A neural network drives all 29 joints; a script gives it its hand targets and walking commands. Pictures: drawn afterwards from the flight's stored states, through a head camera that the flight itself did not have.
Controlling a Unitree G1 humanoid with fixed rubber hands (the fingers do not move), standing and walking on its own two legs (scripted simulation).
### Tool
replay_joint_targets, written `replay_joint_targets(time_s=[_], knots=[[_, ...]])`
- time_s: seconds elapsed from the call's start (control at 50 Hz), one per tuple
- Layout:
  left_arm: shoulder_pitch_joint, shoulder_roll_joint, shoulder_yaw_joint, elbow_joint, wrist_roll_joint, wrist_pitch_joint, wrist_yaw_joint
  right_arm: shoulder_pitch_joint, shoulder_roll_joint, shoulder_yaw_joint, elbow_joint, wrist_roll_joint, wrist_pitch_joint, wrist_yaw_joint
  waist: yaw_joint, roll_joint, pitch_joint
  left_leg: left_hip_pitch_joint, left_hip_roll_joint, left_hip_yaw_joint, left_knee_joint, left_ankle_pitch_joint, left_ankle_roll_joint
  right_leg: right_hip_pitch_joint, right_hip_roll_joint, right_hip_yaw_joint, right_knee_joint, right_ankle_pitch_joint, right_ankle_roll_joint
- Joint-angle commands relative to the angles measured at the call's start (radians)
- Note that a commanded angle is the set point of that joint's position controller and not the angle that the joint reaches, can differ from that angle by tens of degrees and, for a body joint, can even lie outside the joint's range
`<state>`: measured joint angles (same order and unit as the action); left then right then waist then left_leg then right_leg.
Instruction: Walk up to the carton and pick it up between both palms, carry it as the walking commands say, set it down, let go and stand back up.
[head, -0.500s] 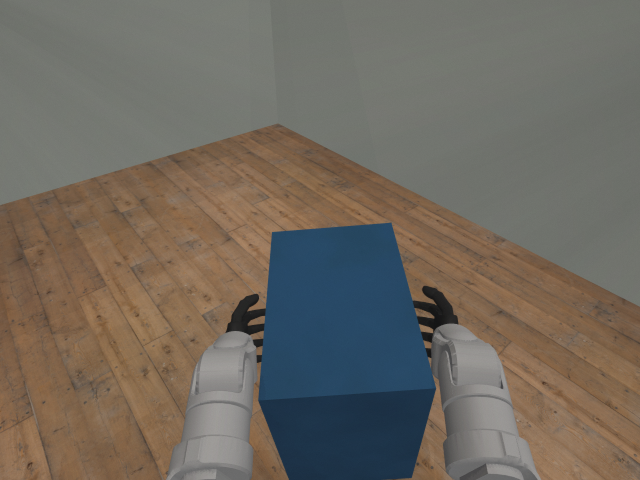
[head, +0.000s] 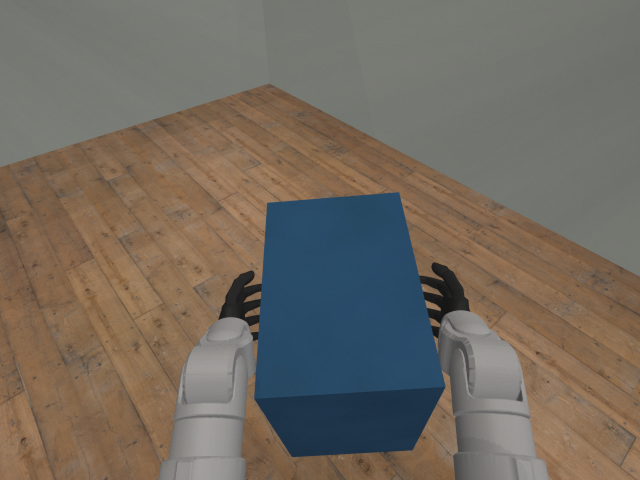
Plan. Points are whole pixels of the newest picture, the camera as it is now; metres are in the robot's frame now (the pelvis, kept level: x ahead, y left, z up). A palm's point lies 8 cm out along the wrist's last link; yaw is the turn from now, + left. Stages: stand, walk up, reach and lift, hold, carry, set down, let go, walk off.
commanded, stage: carry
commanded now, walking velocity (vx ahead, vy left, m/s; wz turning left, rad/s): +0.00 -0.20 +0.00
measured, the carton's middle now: (342, 331) +0.34 +0.00 +0.01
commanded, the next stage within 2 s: none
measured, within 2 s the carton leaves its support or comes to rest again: neither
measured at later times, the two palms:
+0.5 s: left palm (244, 401) +0.21 +0.11 +0.08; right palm (509, 404) +0.21 -0.16 +0.09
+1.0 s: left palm (305, 434) +0.17 +0.04 +0.10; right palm (603, 443) +0.17 -0.22 +0.11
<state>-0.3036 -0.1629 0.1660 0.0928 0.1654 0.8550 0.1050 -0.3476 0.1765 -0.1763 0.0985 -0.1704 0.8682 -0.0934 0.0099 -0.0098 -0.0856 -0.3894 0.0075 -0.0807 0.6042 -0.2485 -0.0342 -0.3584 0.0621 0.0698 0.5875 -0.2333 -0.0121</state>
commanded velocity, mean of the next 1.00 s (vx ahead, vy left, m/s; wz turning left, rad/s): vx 0.00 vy -0.20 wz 0.00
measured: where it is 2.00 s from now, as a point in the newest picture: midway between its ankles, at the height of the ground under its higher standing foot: outside the picture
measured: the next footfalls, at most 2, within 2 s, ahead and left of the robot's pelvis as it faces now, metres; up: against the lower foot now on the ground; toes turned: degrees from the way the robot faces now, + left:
left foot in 0.60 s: +0.00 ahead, +0.08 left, +0.00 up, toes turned +10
right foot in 1.02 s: -0.05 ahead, -0.22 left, +0.00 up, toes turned -7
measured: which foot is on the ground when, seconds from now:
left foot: down 0.00-0.44, up 0.46-0.58, down 0.60-1.00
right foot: down 0.00-0.62, up 0.64-1.00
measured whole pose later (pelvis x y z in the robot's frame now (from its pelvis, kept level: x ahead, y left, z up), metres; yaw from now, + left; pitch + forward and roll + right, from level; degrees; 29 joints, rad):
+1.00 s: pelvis -0.09 -0.09 +0.00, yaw -1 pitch +6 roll -3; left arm -0.12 -0.13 0.01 -0.40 0.03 1.18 0.22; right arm -0.12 0.13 -0.03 -0.38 -0.02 1.16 -0.18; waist 0.00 0.01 -0.14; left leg -0.47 0.20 0.10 0.55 -0.17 -0.07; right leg -0.37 -0.01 -0.11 0.54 -0.35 0.02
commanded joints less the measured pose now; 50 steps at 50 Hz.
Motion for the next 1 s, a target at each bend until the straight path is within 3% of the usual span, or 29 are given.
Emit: replay_joint_targets(time_s=[0.0, 0.02, 0.04, 0.08, 0.12, 0.14, 0.18, 0.24, 0.3, 0.32, 0.34, 0.36, 0.4, 0.42, 0.44, 0.48, 0.54, 0.56, 0.58, 0.6, 0.62, 0.64, 0.66, 0.7, 0.78, 0.88, 0.94, 0.96, 0.98], knots=[[-0.461, -0.979, -0.721, -0.252, -0.343, 0.058, -0.182, -0.335, 0.964, 0.669, -0.18, 0.317, 0.055, 0.171, -0.019, 0.113, -0.397, 0.19, 0.215, -0.086, 0.001, 0.475, 0.081, 0.072, -0.1, -0.007, 0.007, 0.214, -0.027], [-0.455, -0.985, -0.757, -0.331, -0.369, 0.083, -0.165, -0.299, 0.961, 0.68, -0.239, 0.33, 0.075, 0.15, -0.018, 0.138, -0.396, 0.161, 0.213, -0.088, 0.004, 0.464, 0.077, 0.089, -0.096, -0.01, -0.014, 0.211, -0.027], [-0.419, -0.958, -0.749, -0.355, -0.37, 0.109, -0.149, -0.256, 0.951, 0.685, -0.247, 0.336, 0.103, 0.133, -0.016, 0.107, -0.377, 0.116, 0.19, -0.053, 0.011, 0.336, 0.064, 0.102, -0.105, -0.002, -0.027, 0.213, -0.035], [-0.358, -0.944, -0.736, -0.407, -0.381, 0.154, -0.117, -0.25, 0.936, 0.701, -0.341, 0.355, 0.149, 0.098, -0.017, -0.048, -0.373, 0.038, 0.123, 0.046, 0.108, 0.195, 0.025, 0.147, -0.17, 0.057, -0.046, 0.396, -0.057], [-0.278, -0.92, -0.703, -0.425, -0.372, 0.199, -0.088, -0.245, 0.9, 0.711, -0.434, 0.373, 0.191, 0.069, -0.016, -0.15, -0.335, -0.041, 0.057, 0.141, 0.096, -0.077, -0.004, 0.17, -0.219, 0.088, -0.07, 0.56, -0.096], [-0.241, -0.9, -0.689, -0.438, -0.364, 0.215, -0.076, -0.231, 0.88, 0.714, -0.458, 0.38, 0.21, 0.062, -0.016, -0.157, -0.32, -0.051, 0.047, 0.156, 0.086, -0.119, -0.005, 0.161, -0.222, 0.087, -0.076, 0.577, -0.112], [-0.2, -0.871, -0.652, -0.447, -0.346, 0.253, -0.046, -0.224, 0.858, 0.71, -0.487, 0.399, 0.251, 0.049, -0.014, -0.094, -0.282, 0.016, 0.062, 0.167, 0.042, -0.071, 0.004, 0.049, -0.204, 0.074, -0.08, 0.371, -0.103], [-0.209, -0.831, -0.643, -0.508, -0.342, 0.296, -0.014, -0.161, 0.83, 0.676, -0.483, 0.392, 0.292, 0.03, -0.024, 0.059, -0.225, 0.086, 0.155, 0.064, -0.005, -0.028, 0.045, -0.124, -0.137, 0.022, -0.051, 0.034, -0.051], [-0.218, -0.815, -0.64, -0.546, -0.355, 0.317, 0.001, -0.152, 0.815, 0.659, -0.507, 0.393, 0.312, 0.016, -0.016, 0.17, -0.236, 0.082, 0.269, -0.046, -0.104, -0.1, 0.063, -0.153, -0.092, -0.024, 0.02, -0.133, -0.026], [-0.239, -0.824, -0.652, -0.559, -0.364, 0.324, 0.005, -0.159, 0.819, 0.652, -0.503, 0.387, 0.317, 0.009, -0.012, 0.214, -0.231, 0.037, 0.281, -0.058, -0.135, -0.142, 0.065, -0.108, -0.079, -0.052, 0.026, -0.146, -0.02], [-0.216, -0.806, -0.643, -0.541, -0.358, 0.333, 0.009, -0.15, 0.797, 0.641, -0.504, 0.375, 0.321, 0.001, -0.003, 0.213, -0.21, -0.042, 0.267, -0.034, -0.137, -0.174, 0.053, -0.043, -0.074, -0.053, -0.009, -0.157, -0.021], [-0.216, -0.801, -0.641, -0.546, -0.362, 0.337, 0.009, -0.127, 0.794, 0.636, -0.495, 0.364, 0.328, -0.006, -0.003, 0.102, -0.183, -0.099, 0.233, 0.009, -0.098, -0.203, 0.034, -0.016, -0.087, -0.025, -0.074, -0.173, -0.036], [-0.244, -0.8, -0.633, -0.54, -0.368, 0.34, 0.007, -0.146, 0.793, 0.63, -0.507, 0.355, 0.33, -0.011, -0.008, -0.177, -0.157, -0.15, 0.078, 0.201, 0.153, -0.191, -0.027, -0.029, -0.222, 0.155, -0.269, -0.187, -0.094], [-0.215, -0.8, -0.629, -0.535, -0.361, 0.342, 0.008, -0.167, 0.767, 0.635, -0.534, 0.356, 0.332, -0.016, -0.002, -0.256, -0.145, -0.128, 0.04, 0.244, 0.298, -0.268, -0.033, -0.094, -0.291, 0.2, -0.34, -0.232, -0.135], [-0.19, -0.798, -0.621, -0.524, -0.354, 0.343, 0.009, -0.163, 0.762, 0.64, -0.534, 0.356, 0.334, -0.019, -0.004, -0.253, -0.124, -0.096, 0.049, 0.219, 0.351, -0.286, -0.02, -0.148, -0.297, 0.188, -0.366, -0.288, -0.155], [-0.183, -0.83, -0.615, -0.513, -0.354, 0.338, 0.005, -0.21, 0.777, 0.644, -0.569, 0.368, 0.326, -0.018, -0.006, -0.154, -0.126, -0.068, 0.053, 0.209, 0.324, -0.244, 0.001, -0.138, -0.242, 0.108, -0.313, -0.207, -0.138], [-0.19, -0.841, -0.636, -0.551, -0.358, 0.331, 0.014, -0.142, 0.791, 0.631, -0.547, 0.38, 0.323, -0.004, -0.021, -0.083, -0.225, 0.082, 0.054, 0.23, 0.038, -0.085, 0.008, -0.081, -0.189, -0.004, -0.149, -0.01, -0.112], [-0.191, -0.83, -0.639, -0.548, -0.352, 0.332, 0.02, -0.13, 0.78, 0.619, -0.531, 0.379, 0.323, -0.004, -0.031, -0.009, -0.264, 0.17, 0.093, 0.181, -0.099, -0.027, 0.02, -0.108, -0.16, -0.041, -0.068, -0.044, -0.08], [-0.201, -0.832, -0.648, -0.554, -0.356, 0.333, 0.022, -0.099, 0.776, 0.606, -0.518, 0.376, 0.322, -0.003, -0.043, 0.094, -0.282, 0.279, 0.194, 0.041, -0.205, -0.013, 0.044, -0.183, -0.115, -0.073, 0.069, -0.048, -0.055], [-0.224, -0.809, -0.653, -0.576, -0.358, 0.333, 0.022, -0.091, 0.756, 0.594, -0.496, 0.368, 0.321, -0.003, -0.043, 0.311, -0.258, 0.331, 0.435, -0.25, -0.279, 0.144, 0.116, -0.356, -0.046, -0.12, 0.265, -0.224, 0.0], [-0.216, -0.806, -0.647, -0.559, -0.35, 0.328, 0.024, -0.093, 0.759, 0.595, -0.5, 0.373, 0.318, 0.001, -0.029, 0.26, -0.253, 0.275, 0.524, -0.279, -0.285, 0.164, 0.173, -0.368, -0.074, -0.085, 0.409, -0.258, 0.015], [-0.249, -0.83, -0.675, -0.578, -0.361, 0.33, 0.014, -0.082, 0.762, 0.579, -0.5, 0.35, 0.312, 0.002, -0.029, 0.292, -0.24, 0.178, 0.536, -0.289, -0.314, 0.075, 0.213, -0.348, -0.107, -0.04, 0.511, -0.236, 0.011], [-0.271, -0.843, -0.675, -0.555, -0.359, 0.33, 0.011, -0.065, 0.786, 0.581, -0.472, 0.341, 0.315, 0.007, -0.025, 0.168, -0.201, 0.136, 0.482, -0.211, -0.319, 0.025, 0.212, -0.349, -0.104, -0.06, 0.563, -0.192, 0.014], [-0.271, -0.877, -0.694, -0.56, -0.376, 0.317, 0.002, -0.089, 0.806, 0.59, -0.509, 0.351, 0.3, 0.016, -0.02, 0.112, -0.169, 0.121, 0.384, -0.081, -0.293, 0.053, 0.141, -0.354, -0.1, -0.073, 0.538, -0.151, 0.014], [-0.233, -0.909, -0.722, -0.607, -0.389, 0.293, 0.002, -0.104, 0.813, 0.611, -0.587, 0.381, 0.27, 0.028, -0.024, 0.209, -0.239, 0.264, 0.326, 0.022, -0.208, 0.465, 0.096, -0.297, -0.057, -0.144, 0.371, -0.152, 0.04], [-0.129, -0.834, -0.702, -0.572, -0.356, 0.307, 0.016, 0.017, 0.753, 0.597, -0.526, 0.351, 0.288, 0.032, -0.029, 0.33, -0.303, 0.311, 0.319, 0.029, -0.195, 0.399, 0.088, -0.167, -0.045, -0.188, 0.13, -0.176, 0.046], [-0.104, -0.822, -0.68, -0.573, -0.349, 0.309, 0.005, -0.02, 0.764, 0.633, -0.542, 0.348, 0.29, 0.033, -0.014, 0.283, -0.289, 0.269, 0.306, 0.06, -0.116, 0.373, 0.073, -0.043, -0.061, -0.225, -0.177, -0.087, 0.029], [-0.114, -0.822, -0.679, -0.579, -0.356, 0.311, -0.002, -0.037, 0.769, 0.649, -0.567, 0.352, 0.288, 0.03, -0.012, 0.221, -0.316, 0.231, 0.29, 0.066, -0.067, 0.341, 0.052, 0.059, -0.082, -0.208, -0.275, -0.042, 0.022], [-0.124, -0.821, -0.675, -0.582, -0.356, 0.309, -0.007, -0.046, 0.774, 0.659, -0.564, 0.352, 0.287, 0.026, -0.01, 0.128, -0.314, 0.129, 0.257, 0.104, 0.009, 0.235, 0.029, 0.162, -0.144, -0.141, -0.305, -0.001, 0.023]])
